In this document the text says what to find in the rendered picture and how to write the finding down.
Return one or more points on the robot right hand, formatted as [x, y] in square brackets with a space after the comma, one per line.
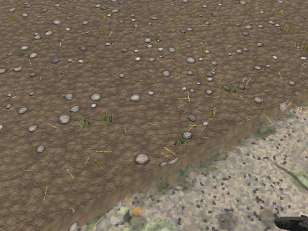
[292, 223]

